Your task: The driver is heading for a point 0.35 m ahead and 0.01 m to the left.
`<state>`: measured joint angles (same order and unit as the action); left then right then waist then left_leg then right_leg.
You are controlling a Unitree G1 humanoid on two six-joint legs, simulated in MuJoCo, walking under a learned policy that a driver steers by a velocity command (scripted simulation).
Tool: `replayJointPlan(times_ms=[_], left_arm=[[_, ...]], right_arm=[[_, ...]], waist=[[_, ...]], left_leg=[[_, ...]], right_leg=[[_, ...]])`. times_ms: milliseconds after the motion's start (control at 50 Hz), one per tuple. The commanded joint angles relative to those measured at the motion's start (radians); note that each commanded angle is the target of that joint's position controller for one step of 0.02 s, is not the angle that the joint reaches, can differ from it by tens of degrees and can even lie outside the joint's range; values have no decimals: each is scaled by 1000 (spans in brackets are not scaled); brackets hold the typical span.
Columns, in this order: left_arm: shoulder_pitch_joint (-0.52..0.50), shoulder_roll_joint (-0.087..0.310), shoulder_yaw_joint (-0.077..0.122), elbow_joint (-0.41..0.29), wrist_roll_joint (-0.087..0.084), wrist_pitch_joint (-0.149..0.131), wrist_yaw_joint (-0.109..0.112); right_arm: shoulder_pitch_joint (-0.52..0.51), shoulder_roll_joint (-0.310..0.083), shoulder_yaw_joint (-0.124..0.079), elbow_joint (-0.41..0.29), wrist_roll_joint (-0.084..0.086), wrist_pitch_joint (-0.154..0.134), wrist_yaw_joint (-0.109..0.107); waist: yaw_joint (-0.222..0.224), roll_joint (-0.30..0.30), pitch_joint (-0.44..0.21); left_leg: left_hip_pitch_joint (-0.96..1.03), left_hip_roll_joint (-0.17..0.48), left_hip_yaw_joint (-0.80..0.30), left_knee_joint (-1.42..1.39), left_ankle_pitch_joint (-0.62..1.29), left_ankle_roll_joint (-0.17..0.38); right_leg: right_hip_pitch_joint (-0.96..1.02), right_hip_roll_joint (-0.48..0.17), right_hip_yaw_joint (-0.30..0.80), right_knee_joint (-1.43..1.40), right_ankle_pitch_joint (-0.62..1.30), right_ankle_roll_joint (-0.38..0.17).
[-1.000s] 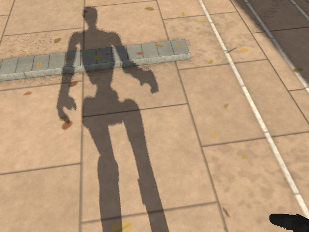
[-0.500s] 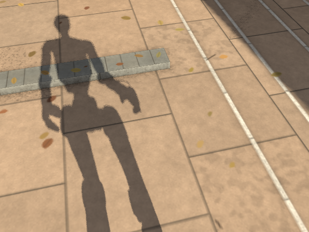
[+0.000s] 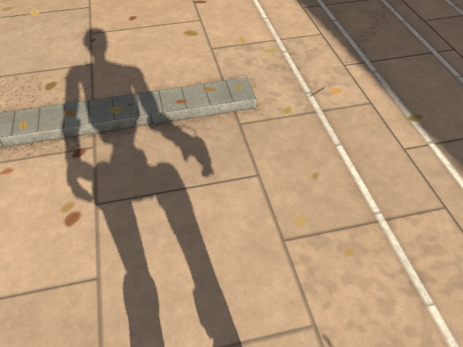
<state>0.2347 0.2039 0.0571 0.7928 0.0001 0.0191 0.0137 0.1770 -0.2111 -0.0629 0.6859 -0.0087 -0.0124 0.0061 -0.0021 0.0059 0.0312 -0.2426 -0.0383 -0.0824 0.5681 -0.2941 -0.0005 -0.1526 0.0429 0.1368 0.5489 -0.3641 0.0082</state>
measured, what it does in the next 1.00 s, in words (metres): walks ahead: right foot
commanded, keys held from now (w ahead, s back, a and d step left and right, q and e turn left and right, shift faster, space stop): no key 0.28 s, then w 0.48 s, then no key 0.24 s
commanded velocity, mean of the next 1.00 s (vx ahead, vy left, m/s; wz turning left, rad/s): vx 0.20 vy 0.00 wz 0.00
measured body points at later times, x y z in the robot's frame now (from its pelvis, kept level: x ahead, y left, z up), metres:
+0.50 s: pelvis +0.02 +0.01 -0.01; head +0.02 +0.02 +0.44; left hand +0.04 +0.27 -0.15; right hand +0.12 -0.24 -0.12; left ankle +0.01 +0.12 -0.73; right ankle -0.04 -0.13 -0.73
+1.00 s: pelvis +0.21 +0.01 -0.01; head +0.25 +0.01 +0.44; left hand +0.44 +0.23 -0.09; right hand +0.16 -0.25 -0.15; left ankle +0.03 +0.12 -0.70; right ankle +0.33 -0.08 -0.73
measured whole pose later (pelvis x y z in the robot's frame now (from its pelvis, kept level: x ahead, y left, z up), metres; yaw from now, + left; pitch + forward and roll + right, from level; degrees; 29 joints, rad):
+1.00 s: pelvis +0.21 +0.01 -0.01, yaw +1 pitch +2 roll +0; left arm 0.00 0.22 0.03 0.74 0.02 -0.10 -0.03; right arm 0.45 -0.25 -0.02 0.95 0.00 -0.05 -0.02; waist -0.06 0.00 0.05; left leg -0.07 -0.06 -0.08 0.71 -0.50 0.02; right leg -0.48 0.04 -0.01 0.51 -0.05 -0.06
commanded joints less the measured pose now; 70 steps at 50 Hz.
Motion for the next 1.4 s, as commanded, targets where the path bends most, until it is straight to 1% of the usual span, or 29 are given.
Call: replayJointPlan(times_ms=[20,280,360,400,440,480,500,540,560,580,600,640,720,800,860,900,940,960,980,1000,1020,1040,1080,1140,1220,1280,1300,1340,1400], left_arm=[[8,100,24,-48,0,-14,6],[46,92,21,25,-1,-19,17],[89,110,26,51,-15,-19,29],[123,114,23,54,-25,-42,32],[173,151,30,71,-30,-68,29],[152,195,39,63,-27,-76,19],[119,184,35,54,-30,-75,14],[21,131,19,21,-30,-70,11],[-17,90,8,-17,-26,-87,15],[-16,121,15,-35,-24,-113,18],[2,166,27,-27,-31,-126,11],[8,131,19,-6,-30,-125,0],[-41,80,14,-12,-6,-102,-22],[-229,41,-13,-91,-6,-112,-29],[-265,70,-11,-117,-11,-118,-42],[-220,115,1,-111,-6,-118,-43],[-51,163,23,-53,8,-121,-38],[55,215,35,-26,17,-123,-30],[138,271,36,-14,45,-115,-27],[172,189,15,3,29,-104,-37],[71,178,13,-9,-1,-94,-42],[-49,140,0,-28,-12,-87,-40],[-180,98,-21,-37,8,-83,-38],[-200,123,-14,-14,36,-78,-32],[-184,144,-11,13,13,-61,-11],[-130,96,-32,46,8,-52,-9],[-77,114,-24,50,6,-48,-6],[-74,117,-24,65,10,-41,7],[-31,112,-24,102,14,-35,15]], right_arm=[[-28,-97,-25,-70,0,-16,-6],[12,-88,-20,-15,1,-16,-19],[38,-100,-23,10,13,-10,-35],[47,-84,-15,10,30,-38,-36],[14,-52,-6,-6,43,-81,-27],[-15,-54,-2,-21,51,-110,-18],[18,-63,-4,-12,49,-116,-12],[226,-107,-26,71,37,-116,-1],[362,-226,-65,112,30,-120,6],[432,-252,-67,125,18,-117,19],[352,-187,-40,112,16,-116,21],[273,-144,-22,95,19,-103,18],[315,-102,5,143,17,-71,2],[306,-149,5,169,16,-54,-30],[329,-178,3,205,19,-51,-38],[290,-177,3,208,24,-52,-36],[234,-183,3,199,20,-47,-34],[239,-177,9,188,5,-48,-30],[397,-77,39,205,-15,-54,-18],[496,-74,43,260,8,-54,-6],[432,-162,18,249,29,-41,-2],[319,-159,16,218,33,-25,-11],[258,-133,9,205,12,19,-38],[281,-78,23,213,0,35,-55],[240,-94,20,218,-5,38,-51],[198,-112,20,202,-25,36,-47],[151,-192,4,199,-13,33,-52],[107,-139,14,214,-14,12,-48],[83,-108,23,225,-6,-19,-40]], waist=[[0,-7,-37],[0,-6,-13],[8,-20,46],[21,-50,115],[39,-148,137],[30,-213,167],[4,-204,154],[-88,-109,60],[-122,159,21],[-131,298,-9],[-75,164,54],[-38,39,61],[-37,92,18],[-57,81,63],[-50,109,51],[-5,117,18],[88,101,-85],[126,45,-176],[75,-181,-358],[66,-209,-512],[52,-123,-375],[28,-74,-218],[-31,-59,-82],[-58,-133,-83],[-57,-111,-108],[-50,-53,-5],[16,59,44],[24,135,59],[30,106,19]], left_leg=[[74,52,-48,-70,236,17],[65,46,-42,-87,199,15],[-24,-11,-7,-63,-316,40],[-112,-7,-7,-17,-394,61],[-210,-25,50,120,-254,55],[-255,-2,61,171,-152,69],[-192,7,62,89,-151,85],[128,18,-11,-77,-74,113],[328,168,-331,-211,-76,195],[435,374,-695,-344,30,305],[405,400,-649,-320,95,302],[366,332,-415,-321,223,247],[297,220,-144,-360,541,187],[160,168,-36,-385,588,159],[110,189,-34,-353,646,150],[153,207,-49,-283,723,128],[190,171,-37,-87,873,89],[98,120,-15,104,749,52],[-170,3,5,492,101,-3],[-223,-54,-96,672,-407,-20],[-254,2,-94,727,-365,-25],[-291,49,-34,692,-301,-32],[-173,108,-11,525,-207,-49],[-8,89,39,305,-151,-63],[116,79,64,76,73,-35],[119,121,10,-109,61,17],[-19,138,-23,-160,-111,48],[-189,121,-33,-254,-285,44],[-132,110,-18,-234,-118,18]], right_leg=[[-77,-42,31,-90,222,-10],[-82,-38,19,-100,198,-2],[-156,-15,19,-113,-273,-64],[-184,-61,92,-149,-417,-119],[-116,-176,274,-237,-442,-197],[-105,-288,445,-295,-300,-266],[-115,-278,405,-261,-187,-250],[-239,-133,167,-65,16,-138],[-426,27,-41,292,99,-47],[-629,46,-25,546,-169,-20],[-706,-17,18,635,-173,-43],[-718,-98,-32,624,2,-66],[-600,-111,-121,459,179,-38],[-473,-54,-176,127,362,-7],[-316,-17,-173,21,456,-8],[-246,-10,-141,-22,441,-41],[-50,16,-149,-81,481,-89],[159,-75,-76,-71,763,-135],[510,-360,215,3,1158,-313],[540,-471,417,-57,1139,-413],[354,-425,345,-129,843,-375],[183,-365,251,-190,627,-320],[-132,-273,115,-293,401,-245],[-279,-205,14,-327,346,-233],[-311,-204,29,-335,-14,-204],[-361,-137,14,-292,-233,-87],[-299,-75,-47,-252,-162,-55],[-112,-47,-96,-160,5,-33],[-69,-54,-100,-132,128,-47]])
